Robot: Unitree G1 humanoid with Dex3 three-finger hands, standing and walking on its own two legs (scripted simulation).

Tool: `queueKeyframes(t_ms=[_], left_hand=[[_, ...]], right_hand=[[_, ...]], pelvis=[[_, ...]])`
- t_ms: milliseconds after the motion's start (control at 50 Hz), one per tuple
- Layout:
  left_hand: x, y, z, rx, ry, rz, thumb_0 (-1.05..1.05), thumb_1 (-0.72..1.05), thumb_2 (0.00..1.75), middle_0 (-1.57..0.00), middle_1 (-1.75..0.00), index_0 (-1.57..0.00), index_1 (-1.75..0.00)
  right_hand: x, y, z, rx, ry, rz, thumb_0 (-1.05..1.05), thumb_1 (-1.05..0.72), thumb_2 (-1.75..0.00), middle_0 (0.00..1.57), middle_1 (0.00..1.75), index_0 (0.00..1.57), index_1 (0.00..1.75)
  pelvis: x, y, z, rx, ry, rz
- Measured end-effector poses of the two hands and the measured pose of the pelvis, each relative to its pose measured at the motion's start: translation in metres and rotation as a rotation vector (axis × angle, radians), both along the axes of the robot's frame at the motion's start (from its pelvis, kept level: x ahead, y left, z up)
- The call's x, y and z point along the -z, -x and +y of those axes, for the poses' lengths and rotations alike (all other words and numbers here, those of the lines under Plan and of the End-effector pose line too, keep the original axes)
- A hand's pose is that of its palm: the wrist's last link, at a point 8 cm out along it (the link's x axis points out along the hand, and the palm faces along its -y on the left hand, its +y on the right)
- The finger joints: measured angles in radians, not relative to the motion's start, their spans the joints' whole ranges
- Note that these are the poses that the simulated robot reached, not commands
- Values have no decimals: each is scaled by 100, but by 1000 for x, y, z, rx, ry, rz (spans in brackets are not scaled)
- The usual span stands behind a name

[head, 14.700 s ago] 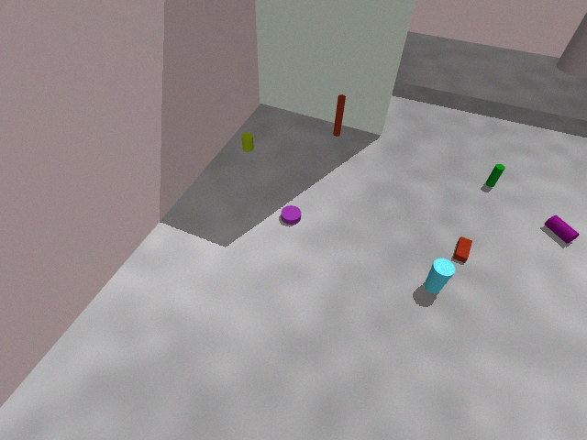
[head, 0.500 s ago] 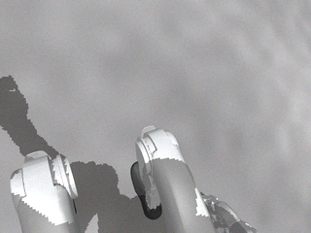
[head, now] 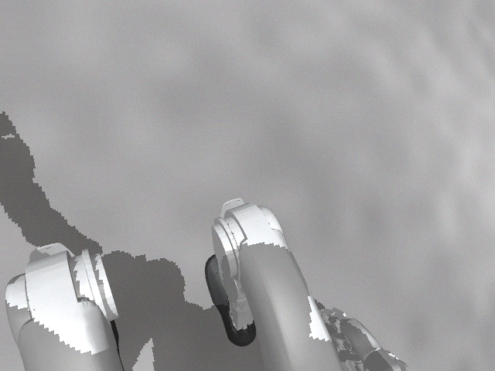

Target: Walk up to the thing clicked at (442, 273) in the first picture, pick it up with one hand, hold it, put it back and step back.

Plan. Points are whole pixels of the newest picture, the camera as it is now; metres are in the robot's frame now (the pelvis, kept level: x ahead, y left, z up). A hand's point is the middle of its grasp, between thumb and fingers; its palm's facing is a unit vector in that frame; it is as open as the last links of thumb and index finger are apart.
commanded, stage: close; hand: left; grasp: from above
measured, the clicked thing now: out of the picture +0.50 +0.38 -0.25
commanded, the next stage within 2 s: go down in 0.38 s
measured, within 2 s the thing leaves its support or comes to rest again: neither
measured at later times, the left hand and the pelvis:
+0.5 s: hand out of the picture +0.48 +0.37 -0.17, palm faces -0.39 -0.12 -0.91, open 10.8 cm; pelvis +0.00 +0.00 +0.00, yaw +0 degrees
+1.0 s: hand out of the picture +0.47 +0.39 -0.13, palm faces -0.34 -0.08 -0.94, open 13.9 cm; pelvis +0.00 +0.00 +0.01, yaw +1 degrees
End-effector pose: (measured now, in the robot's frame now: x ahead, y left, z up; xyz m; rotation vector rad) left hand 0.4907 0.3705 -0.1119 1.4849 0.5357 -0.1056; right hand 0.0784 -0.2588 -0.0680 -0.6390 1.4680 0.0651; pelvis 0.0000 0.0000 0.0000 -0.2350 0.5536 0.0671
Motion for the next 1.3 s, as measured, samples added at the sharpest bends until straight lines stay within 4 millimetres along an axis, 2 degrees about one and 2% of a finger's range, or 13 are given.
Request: queueKeyframes(t_ms=[540, 700, 880, 960, 1020, 1180, 1300], left_hand=[[-2, 6, 2, 3, 11, 5, 0, -24, 131, -10, -160, -13, -154], [-1, 7, 2, 15, 7, 15, 0, -42, 113, -3, -142, -6, -137], [-7, 15, 11, 19, 2, 10, 0, -53, 106, -4, -124, -5, -121], [-25, 21, 18, 3, -18, -35, 0, -54, 103, -6, -118, -6, -116], [-49, 27, 23, -19, -34, -60, 0, -53, 101, -6, -115, -7, -114], [-135, 37, 30, -76, -35, -25, 0, -50, 96, -7, -111, -8, -109], [-184, 41, 31, -65, -3, 58, 0, -49, 95, -7, -112, -9, -110]], right_hand=[[0, -10, 2, -27, -8, -10, 0, -93, -90, 20, 30, 21, 30], [0, -5, 1, -14, -4, -8, 0, -94, -90, 20, 30, 21, 30], [-2, 0, -1, 16, 3, -2, 0, -95, -91, 20, 30, 21, 30], [-4, -2, -4, 50, 5, -8, 0, -95, -91, 20, 30, 21, 30], [-11, -6, -5, 86, 1, -23, 0, -95, -91, 20, 30, 21, 30], [-50, -25, -2, 127, -31, -92, 0, -94, -91, 20, 30, 21, 30], [-83, -34, -2, 116, -37, -147, 0, -94, -91, 20, 30, 21, 30]], pelvis=[[-2, 1, 0, -6, -1, -5], [-1, 2, 0, -2, 1, -6], [1, -1, 0, -2, 5, 9], [-3, -1, -1, -10, 1, 20], [-13, -1, -2, -19, -8, 38], [-64, 0, -1, -43, -33, 75], [-100, 2, 1, -51, -45, 71]])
